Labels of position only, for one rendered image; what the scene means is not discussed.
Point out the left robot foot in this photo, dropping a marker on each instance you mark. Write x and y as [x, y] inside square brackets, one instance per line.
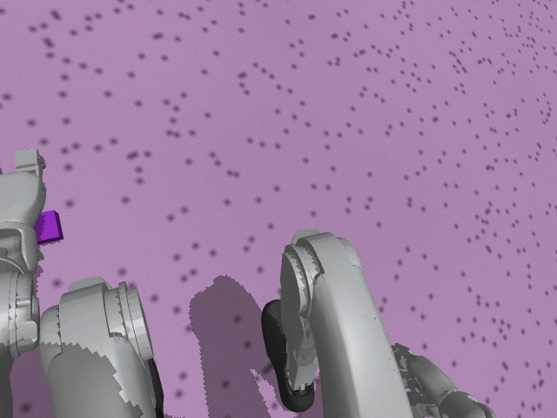
[157, 389]

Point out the small box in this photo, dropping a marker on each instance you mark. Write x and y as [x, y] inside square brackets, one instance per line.
[48, 227]

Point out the right robot foot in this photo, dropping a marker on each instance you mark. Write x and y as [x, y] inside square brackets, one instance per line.
[275, 345]

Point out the right robot hand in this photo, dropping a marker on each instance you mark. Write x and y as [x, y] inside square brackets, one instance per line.
[427, 383]

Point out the left robot hand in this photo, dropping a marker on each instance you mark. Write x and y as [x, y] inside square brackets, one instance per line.
[23, 193]

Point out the left robot arm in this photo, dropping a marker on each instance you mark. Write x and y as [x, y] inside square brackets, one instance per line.
[19, 306]

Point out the right robot arm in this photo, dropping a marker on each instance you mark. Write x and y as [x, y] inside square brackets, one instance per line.
[463, 405]

